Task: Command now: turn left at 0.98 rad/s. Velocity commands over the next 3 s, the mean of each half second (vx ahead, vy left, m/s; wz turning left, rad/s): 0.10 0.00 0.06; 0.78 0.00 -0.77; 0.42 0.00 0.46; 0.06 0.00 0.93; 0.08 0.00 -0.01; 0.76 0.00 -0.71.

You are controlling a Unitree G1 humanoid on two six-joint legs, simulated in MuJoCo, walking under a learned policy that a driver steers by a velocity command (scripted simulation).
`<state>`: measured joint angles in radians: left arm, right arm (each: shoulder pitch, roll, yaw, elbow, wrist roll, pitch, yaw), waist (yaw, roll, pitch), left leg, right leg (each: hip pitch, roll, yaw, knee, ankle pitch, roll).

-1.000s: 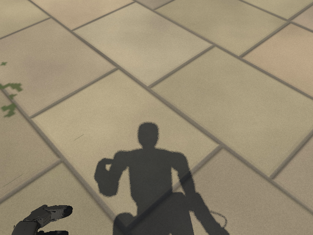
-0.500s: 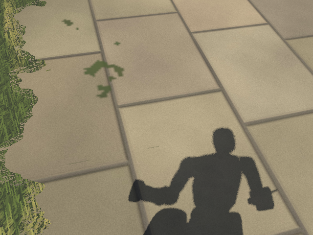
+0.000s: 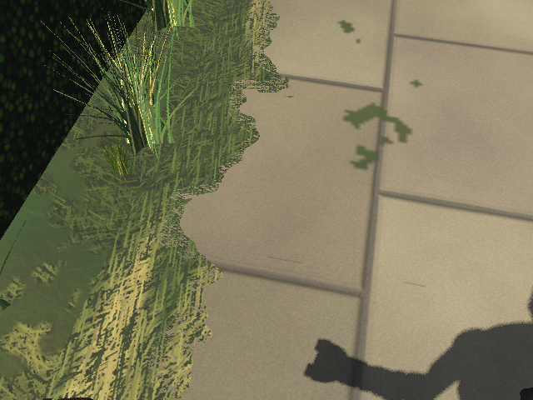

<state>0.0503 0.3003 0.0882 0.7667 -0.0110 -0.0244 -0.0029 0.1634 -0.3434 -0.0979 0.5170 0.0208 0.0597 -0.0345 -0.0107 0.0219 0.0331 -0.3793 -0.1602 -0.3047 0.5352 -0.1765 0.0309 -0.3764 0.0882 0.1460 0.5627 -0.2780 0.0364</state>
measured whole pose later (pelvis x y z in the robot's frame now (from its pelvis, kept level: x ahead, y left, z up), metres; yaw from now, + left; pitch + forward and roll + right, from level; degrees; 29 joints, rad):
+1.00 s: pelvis +0.27 -0.20 -0.02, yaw -27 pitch +1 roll +0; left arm 0.29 0.30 0.05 0.71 -0.01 -0.06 -0.05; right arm 0.25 -0.29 -0.04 0.68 0.04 -0.13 -0.01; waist -0.01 0.03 0.07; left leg -0.43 0.11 -0.07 1.34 -0.30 0.02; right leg -0.40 0.09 -0.06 0.68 -0.30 -0.12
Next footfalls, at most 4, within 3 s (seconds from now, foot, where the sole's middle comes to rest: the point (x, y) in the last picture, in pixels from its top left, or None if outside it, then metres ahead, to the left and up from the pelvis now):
0.02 right None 0.08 -0.13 -0.77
0.36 left None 0.02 0.12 -0.77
0.86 right None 0.32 -0.28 -0.77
1.30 left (414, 293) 0.72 -0.39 -0.77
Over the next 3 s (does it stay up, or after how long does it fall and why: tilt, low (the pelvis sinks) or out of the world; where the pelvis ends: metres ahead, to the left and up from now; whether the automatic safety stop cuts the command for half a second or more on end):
stays up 0.93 -0.60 0.00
